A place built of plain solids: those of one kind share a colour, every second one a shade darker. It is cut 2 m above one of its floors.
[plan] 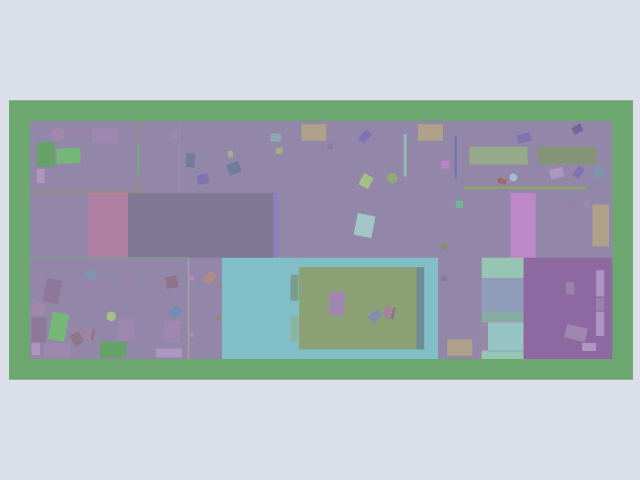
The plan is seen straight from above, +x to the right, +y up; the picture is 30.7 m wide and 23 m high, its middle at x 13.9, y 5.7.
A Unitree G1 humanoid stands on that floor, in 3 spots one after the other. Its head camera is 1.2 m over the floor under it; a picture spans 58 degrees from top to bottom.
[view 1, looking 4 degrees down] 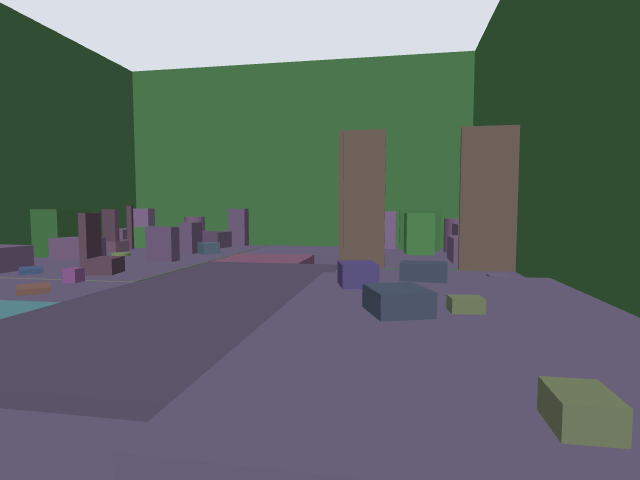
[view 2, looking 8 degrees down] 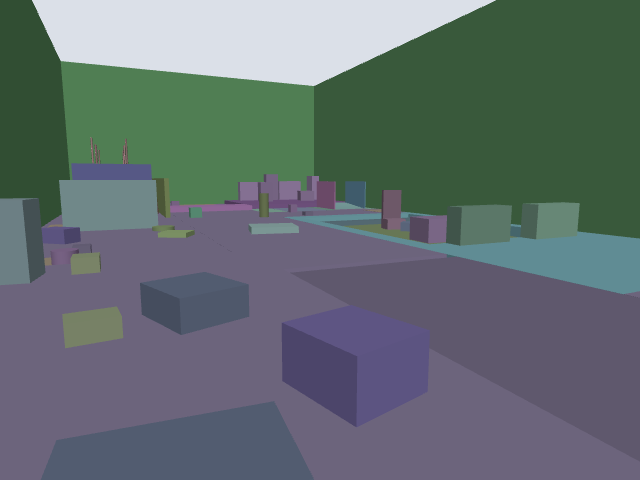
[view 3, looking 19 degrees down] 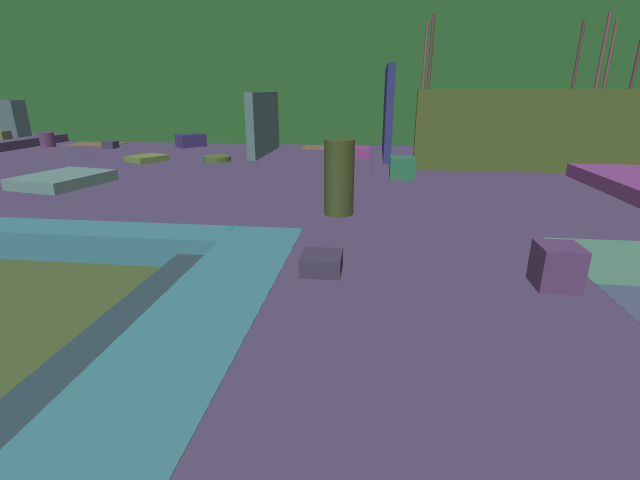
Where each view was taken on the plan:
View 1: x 14.08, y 9.12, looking -170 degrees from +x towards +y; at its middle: wall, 14.33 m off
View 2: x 6.53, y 9.62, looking -25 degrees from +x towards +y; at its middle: floor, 8.62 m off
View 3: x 20.17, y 1.08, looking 97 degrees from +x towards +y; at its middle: floor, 3.69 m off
